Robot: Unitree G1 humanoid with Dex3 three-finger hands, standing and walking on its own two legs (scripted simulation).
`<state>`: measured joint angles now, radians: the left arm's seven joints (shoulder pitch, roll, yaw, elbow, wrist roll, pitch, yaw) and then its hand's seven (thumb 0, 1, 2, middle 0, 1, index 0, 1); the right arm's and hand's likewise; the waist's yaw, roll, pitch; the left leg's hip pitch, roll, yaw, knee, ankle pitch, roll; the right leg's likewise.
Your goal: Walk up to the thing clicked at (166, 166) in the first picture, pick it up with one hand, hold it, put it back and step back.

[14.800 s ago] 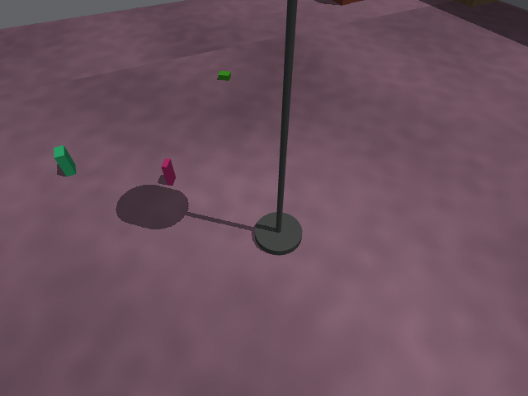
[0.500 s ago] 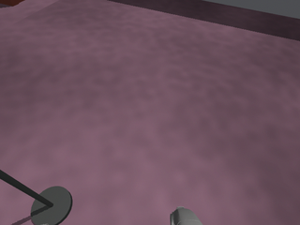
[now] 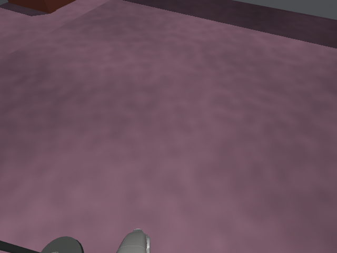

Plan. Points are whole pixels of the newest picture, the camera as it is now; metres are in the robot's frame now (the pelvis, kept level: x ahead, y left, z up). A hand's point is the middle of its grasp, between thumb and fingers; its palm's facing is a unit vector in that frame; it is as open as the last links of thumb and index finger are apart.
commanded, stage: walk up
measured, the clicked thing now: out of the picture +0.09 +1.24 -0.70
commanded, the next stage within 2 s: stand in 1.64 s
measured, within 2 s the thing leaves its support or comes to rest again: neither
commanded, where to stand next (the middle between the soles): +0.27 +0.00 m, yaw +27 degrees
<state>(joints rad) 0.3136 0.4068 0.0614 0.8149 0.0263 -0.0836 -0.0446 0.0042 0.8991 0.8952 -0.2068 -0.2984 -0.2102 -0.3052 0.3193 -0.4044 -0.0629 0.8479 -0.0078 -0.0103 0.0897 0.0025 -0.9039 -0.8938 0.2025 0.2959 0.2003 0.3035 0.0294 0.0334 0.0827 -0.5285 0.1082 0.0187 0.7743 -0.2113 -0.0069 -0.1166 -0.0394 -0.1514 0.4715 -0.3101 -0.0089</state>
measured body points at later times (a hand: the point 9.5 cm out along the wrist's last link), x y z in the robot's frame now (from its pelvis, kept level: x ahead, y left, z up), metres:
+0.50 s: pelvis +0.17 +0.00 -0.01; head +0.19 +0.03 +0.44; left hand +0.21 +0.34 -0.13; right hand +0.26 -0.30 -0.10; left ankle +0.14 +0.14 -0.74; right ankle +0.30 -0.13 -0.71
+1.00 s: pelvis +0.20 -0.02 -0.02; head +0.21 +0.00 +0.43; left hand +0.12 +0.29 -0.15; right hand +0.41 -0.29 -0.12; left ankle +0.18 +0.08 -0.74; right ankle +0.29 -0.12 -0.73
